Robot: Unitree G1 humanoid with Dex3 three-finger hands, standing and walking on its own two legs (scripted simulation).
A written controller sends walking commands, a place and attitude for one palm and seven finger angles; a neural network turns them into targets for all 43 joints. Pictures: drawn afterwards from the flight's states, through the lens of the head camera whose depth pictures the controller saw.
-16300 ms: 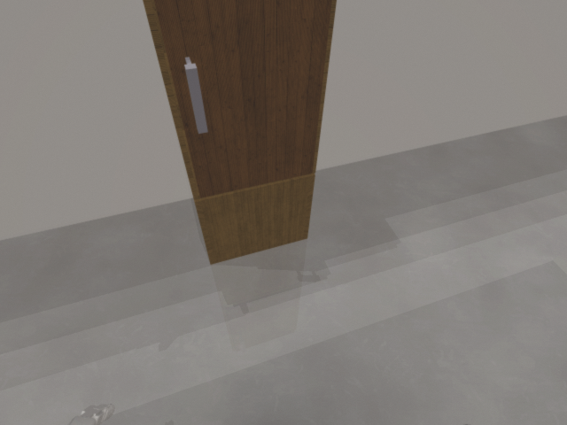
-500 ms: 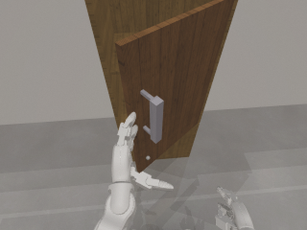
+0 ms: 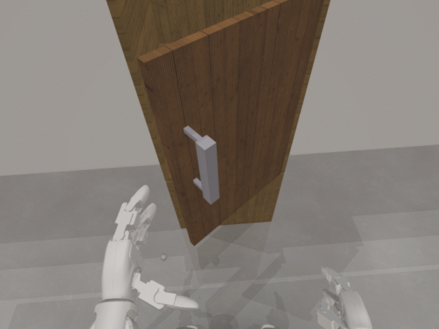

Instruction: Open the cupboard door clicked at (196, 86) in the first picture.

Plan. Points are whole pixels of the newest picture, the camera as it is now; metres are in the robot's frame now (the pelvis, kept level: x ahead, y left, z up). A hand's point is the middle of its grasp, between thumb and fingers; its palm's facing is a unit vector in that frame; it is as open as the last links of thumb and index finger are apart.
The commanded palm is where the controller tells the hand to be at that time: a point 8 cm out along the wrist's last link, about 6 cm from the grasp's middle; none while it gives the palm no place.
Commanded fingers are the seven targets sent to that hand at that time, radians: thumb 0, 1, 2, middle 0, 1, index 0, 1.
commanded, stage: draw the hand back to the body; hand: left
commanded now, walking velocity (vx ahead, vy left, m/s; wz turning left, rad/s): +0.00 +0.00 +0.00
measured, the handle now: (201, 166) +0.39 +0.06 +0.08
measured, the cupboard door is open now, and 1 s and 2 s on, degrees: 38 38 38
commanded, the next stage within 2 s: step back with the hand held close in 1.62 s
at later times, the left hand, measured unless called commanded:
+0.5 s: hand (112, 250) +0.21 +0.16 +0.12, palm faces +0.13 -0.99 -0.06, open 16.3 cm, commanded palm +0.17 +0.22 +0.14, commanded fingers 0.00 -0.36 0.36 -0.16 -0.30 -0.16 -0.30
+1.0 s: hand (16, 230) +0.20 +0.26 +0.19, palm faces +0.31 -0.88 -0.37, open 12.0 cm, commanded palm +0.16 +0.30 +0.20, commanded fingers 0.00 0.51 0.74 -0.19 -0.30 -0.19 -0.30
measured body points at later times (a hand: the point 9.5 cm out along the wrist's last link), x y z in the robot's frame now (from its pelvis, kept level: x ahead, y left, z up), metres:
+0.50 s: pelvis +0.00 +0.01 +0.02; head +0.01 +0.00 +0.47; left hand +0.20 +0.22 +0.13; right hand +0.19 -0.21 -0.05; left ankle -0.01 +0.13 -0.69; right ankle +0.02 -0.08 -0.69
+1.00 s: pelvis +0.01 +0.04 +0.05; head +0.00 +0.03 +0.50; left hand +0.18 +0.30 +0.21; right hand +0.20 -0.16 -0.03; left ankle -0.01 +0.13 -0.69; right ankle +0.02 -0.08 -0.69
